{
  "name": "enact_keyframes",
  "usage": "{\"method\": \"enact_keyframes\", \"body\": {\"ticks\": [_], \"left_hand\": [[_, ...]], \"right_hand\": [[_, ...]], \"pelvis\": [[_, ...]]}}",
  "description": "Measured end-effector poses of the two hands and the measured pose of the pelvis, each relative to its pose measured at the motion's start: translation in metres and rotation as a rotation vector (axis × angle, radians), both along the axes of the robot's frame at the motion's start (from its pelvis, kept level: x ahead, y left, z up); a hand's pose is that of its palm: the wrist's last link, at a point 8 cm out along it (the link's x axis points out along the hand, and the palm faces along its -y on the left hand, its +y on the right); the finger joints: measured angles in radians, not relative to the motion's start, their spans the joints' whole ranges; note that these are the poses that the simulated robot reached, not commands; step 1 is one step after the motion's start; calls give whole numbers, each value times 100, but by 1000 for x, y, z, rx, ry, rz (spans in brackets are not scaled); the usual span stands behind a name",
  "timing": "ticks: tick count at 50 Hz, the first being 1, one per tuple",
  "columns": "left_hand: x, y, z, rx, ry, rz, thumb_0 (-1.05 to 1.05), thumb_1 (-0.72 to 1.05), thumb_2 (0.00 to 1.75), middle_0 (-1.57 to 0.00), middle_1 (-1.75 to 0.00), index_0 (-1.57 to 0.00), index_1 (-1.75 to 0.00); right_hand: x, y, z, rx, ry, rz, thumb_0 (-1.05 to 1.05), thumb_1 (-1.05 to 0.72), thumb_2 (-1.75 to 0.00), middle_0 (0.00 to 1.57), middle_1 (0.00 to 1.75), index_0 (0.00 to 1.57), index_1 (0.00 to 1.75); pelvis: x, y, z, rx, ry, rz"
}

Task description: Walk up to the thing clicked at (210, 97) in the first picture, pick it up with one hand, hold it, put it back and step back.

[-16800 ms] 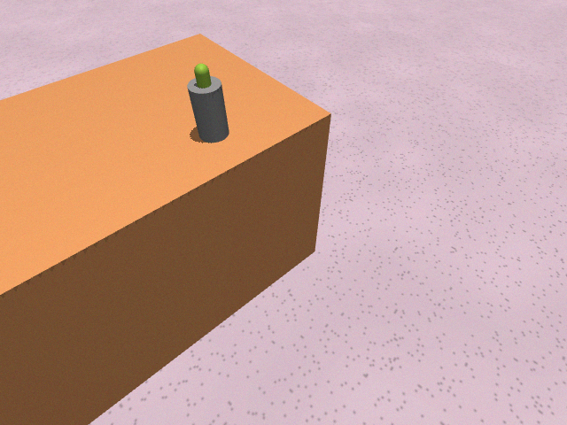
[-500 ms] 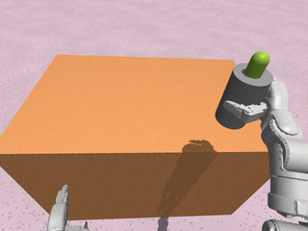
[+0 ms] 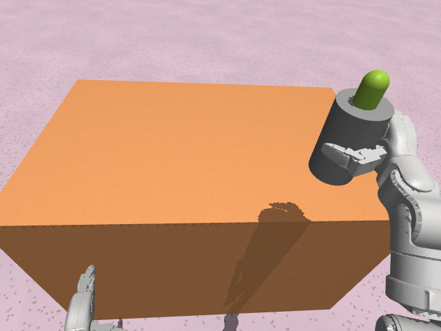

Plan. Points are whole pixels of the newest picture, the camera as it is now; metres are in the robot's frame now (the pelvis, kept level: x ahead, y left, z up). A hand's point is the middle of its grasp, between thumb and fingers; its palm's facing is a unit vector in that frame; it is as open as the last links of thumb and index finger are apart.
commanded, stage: hold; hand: right
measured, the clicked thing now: (351, 128) +0.34 -0.17 +0.24
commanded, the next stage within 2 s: crouch in 1.86 s
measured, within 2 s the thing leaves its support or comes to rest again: neither
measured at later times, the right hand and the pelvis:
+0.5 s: hand (351, 144) +0.32 -0.17 +0.23, palm faces +0.15 +0.99 -0.03, open 10.8 cm; pelvis -0.01 +0.00 +0.00, yaw +0 degrees
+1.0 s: hand (354, 148) +0.32 -0.18 +0.22, palm faces +0.16 +0.99 -0.03, open 10.8 cm; pelvis -0.01 +0.00 +0.00, yaw +0 degrees
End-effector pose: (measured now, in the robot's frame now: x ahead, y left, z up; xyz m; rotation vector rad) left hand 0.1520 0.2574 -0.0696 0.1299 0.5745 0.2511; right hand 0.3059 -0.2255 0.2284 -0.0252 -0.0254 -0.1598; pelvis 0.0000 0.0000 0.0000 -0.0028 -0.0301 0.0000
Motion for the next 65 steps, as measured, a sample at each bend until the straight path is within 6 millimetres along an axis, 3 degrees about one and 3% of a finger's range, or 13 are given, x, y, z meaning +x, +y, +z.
{"method": "enact_keyframes", "body": {"ticks": [20,34,42,55,65], "left_hand": [[-2,3,2,1,-21,1,-2,-53,5,-5,-5,-5,-6],[-15,1,1,9,-11,9,-2,-53,5,-5,-5,-5,-5],[-9,-4,3,13,-26,-2,-2,-53,5,-5,-5,-5,-5],[-5,-5,2,9,-25,-2,-2,-53,5,-5,-5,-5,-6],[1,-1,3,20,-31,4,-2,-54,6,-6,-6,-5,-6]], "right_hand": [[-18,3,4,-9,-16,3,-1,51,-114,65,100,68,102],[-18,-1,-8,4,16,-3,-1,51,-114,65,100,68,102],[-24,1,-10,-5,-1,1,-1,51,-114,65,100,68,102],[-14,-5,-5,-3,-6,-10,-1,51,-114,65,100,68,102],[1,6,-7,3,16,22,-1,51,-114,65,100,68,102]], "pelvis": [[-8,2,0,1,-17,-4],[-14,1,0,1,-15,5],[-12,-1,0,4,-18,2],[-6,-2,0,4,-11,-1],[-3,-1,0,3,-6,1]]}}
